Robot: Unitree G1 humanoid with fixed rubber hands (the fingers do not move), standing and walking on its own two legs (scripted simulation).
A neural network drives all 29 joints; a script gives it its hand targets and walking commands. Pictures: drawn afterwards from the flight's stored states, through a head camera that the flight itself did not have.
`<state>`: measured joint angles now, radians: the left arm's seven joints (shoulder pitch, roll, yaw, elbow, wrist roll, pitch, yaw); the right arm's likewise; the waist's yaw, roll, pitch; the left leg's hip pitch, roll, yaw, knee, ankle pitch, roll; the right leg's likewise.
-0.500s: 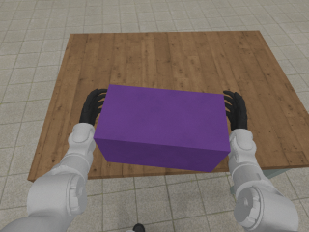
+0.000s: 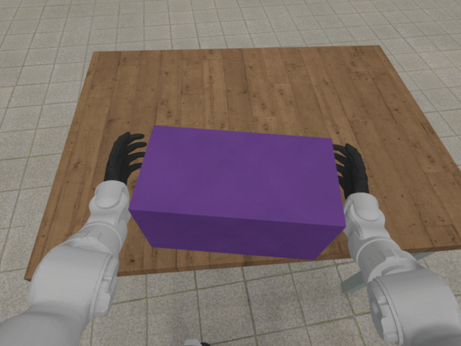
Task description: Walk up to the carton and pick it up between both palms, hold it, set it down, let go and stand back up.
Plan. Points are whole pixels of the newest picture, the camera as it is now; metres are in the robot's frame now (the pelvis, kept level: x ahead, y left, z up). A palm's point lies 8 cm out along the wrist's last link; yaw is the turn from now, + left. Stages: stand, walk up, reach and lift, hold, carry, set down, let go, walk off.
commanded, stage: set down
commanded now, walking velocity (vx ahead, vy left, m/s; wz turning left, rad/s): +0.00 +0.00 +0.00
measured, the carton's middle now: (237, 195) +0.38 +0.02 +0.02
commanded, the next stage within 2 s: none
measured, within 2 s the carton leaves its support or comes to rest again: neither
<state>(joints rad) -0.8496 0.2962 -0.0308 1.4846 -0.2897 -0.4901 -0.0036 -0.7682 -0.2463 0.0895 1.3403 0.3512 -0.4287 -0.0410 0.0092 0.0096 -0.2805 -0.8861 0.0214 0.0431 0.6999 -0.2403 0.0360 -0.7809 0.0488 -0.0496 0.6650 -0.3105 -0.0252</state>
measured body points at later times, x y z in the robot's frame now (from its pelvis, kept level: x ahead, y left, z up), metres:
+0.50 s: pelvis +0.00 +0.00 +0.01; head +0.08 +0.00 +0.45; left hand +0.43 +0.26 +0.08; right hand +0.44 -0.23 +0.07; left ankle +0.03 +0.09 -0.71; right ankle -0.02 -0.10 -0.71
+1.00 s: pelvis -0.01 -0.02 +0.03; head +0.02 +0.00 +0.48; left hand +0.42 +0.26 +0.18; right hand +0.43 -0.23 +0.18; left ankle +0.03 +0.09 -0.71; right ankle -0.02 -0.10 -0.71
